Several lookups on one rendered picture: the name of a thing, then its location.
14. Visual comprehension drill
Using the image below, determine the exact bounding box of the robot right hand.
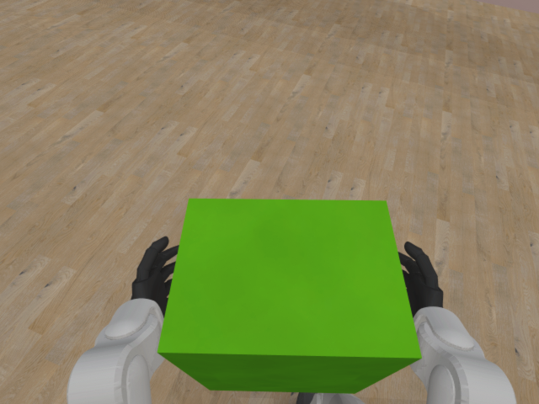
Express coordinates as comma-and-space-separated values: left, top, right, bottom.
398, 242, 443, 318

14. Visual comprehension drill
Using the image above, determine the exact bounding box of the right robot forearm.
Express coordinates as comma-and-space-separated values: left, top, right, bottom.
410, 306, 517, 404

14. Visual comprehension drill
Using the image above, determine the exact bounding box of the robot left hand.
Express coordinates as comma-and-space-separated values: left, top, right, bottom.
131, 237, 179, 318

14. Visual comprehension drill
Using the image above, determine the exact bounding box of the left robot forearm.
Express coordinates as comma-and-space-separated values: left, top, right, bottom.
67, 298, 165, 404

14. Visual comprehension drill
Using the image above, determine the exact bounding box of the carton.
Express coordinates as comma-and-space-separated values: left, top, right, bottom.
157, 199, 422, 394

